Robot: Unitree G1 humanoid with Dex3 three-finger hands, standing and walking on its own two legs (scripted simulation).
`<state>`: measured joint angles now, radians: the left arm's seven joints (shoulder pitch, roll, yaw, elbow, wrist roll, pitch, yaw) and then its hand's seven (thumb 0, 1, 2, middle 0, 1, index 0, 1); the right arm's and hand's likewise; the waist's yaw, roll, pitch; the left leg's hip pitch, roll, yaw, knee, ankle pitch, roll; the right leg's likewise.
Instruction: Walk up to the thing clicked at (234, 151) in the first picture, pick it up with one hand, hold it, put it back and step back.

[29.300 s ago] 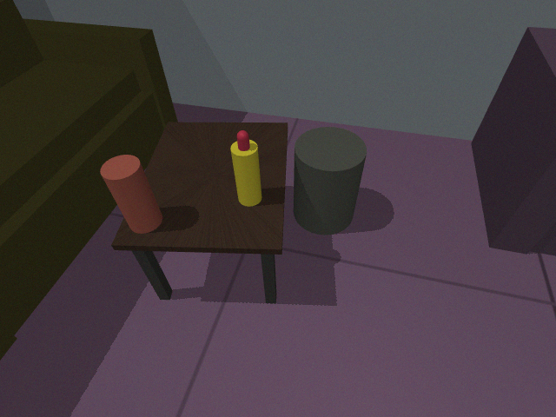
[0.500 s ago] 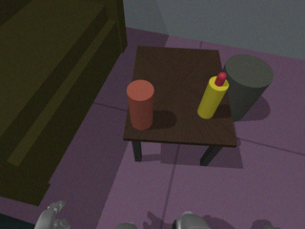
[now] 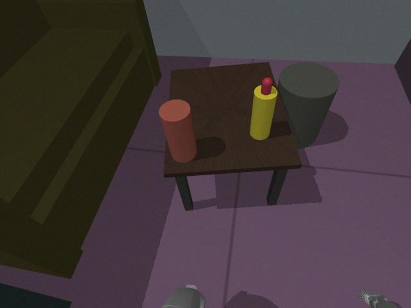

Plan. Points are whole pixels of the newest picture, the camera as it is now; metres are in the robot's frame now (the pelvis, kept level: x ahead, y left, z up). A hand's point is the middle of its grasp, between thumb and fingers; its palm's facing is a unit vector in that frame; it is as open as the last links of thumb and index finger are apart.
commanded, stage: step back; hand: right
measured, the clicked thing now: (263, 108) +0.82 -0.14 -0.21
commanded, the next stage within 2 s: none
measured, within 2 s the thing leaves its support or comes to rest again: neither
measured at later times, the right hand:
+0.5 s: hand out of the picture -0.04 -0.25 -0.12, palm faces -0.11 +0.89 -0.45, open 7.4 cm
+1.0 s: hand out of the picture -0.23 -0.27 -0.16, palm faces -0.15 +0.90 -0.41, open 7.4 cm
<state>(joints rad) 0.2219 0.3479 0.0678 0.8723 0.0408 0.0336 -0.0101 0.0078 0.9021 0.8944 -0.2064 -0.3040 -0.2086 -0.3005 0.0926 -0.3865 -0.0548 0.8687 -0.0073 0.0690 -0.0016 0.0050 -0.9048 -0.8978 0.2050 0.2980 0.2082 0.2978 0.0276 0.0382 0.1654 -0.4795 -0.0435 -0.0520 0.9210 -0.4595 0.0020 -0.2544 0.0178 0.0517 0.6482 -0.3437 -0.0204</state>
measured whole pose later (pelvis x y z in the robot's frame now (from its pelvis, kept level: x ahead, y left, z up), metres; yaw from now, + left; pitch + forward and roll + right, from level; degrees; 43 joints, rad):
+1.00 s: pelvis -0.32 -0.01 -0.01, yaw +4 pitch -3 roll +3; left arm 0.09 0.42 0.08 0.78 0.03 0.08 0.01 0.01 0.90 0.89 -0.21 -0.30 -0.21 -0.30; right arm 0.18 -0.35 -0.04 0.89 -0.04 0.03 -0.02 0.01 -0.91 -0.90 0.20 0.30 0.21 0.30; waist 0.03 -0.09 0.20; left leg -0.25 -0.08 0.01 0.65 -0.35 0.01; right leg -0.46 -0.07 0.06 0.79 -0.33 -0.01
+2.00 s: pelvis -0.37 -0.05 +0.00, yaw +4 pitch -2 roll +0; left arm 0.12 0.36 0.04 0.98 0.03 -0.01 -0.01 0.01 0.90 0.89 -0.21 -0.30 -0.21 -0.30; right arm 0.18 -0.37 -0.03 0.98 -0.01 0.01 -0.01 0.01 -0.90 -0.90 0.20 0.30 0.21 0.30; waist 0.00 0.01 0.08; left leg -0.28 0.00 -0.04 0.71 -0.46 0.00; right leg -0.30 -0.03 -0.03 0.62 -0.28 0.00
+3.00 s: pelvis -0.36 -0.06 +0.02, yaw +5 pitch -2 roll +0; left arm 0.09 0.35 0.00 1.15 0.00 -0.02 -0.01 0.01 0.90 0.89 -0.21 -0.30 -0.21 -0.30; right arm 0.11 -0.35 0.00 1.15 -0.01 -0.01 0.02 0.01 -0.91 -0.90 0.20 0.30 0.21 0.30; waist 0.00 0.01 0.05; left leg -0.08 0.03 -0.03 0.31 -0.19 -0.03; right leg -0.15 -0.01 -0.04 0.33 -0.14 0.00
